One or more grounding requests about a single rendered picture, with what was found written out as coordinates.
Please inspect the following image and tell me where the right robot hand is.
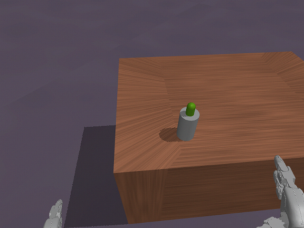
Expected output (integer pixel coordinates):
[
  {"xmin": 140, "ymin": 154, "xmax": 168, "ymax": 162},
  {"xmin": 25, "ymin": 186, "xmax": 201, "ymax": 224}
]
[{"xmin": 257, "ymin": 155, "xmax": 304, "ymax": 228}]

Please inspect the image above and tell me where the bottle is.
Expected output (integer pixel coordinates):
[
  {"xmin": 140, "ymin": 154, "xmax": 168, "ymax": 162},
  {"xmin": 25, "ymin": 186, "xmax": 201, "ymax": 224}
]
[{"xmin": 177, "ymin": 102, "xmax": 200, "ymax": 141}]

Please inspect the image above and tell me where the left robot hand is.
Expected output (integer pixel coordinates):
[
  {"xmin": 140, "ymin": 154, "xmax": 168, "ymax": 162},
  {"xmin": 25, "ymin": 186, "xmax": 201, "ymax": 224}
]
[{"xmin": 43, "ymin": 199, "xmax": 63, "ymax": 228}]

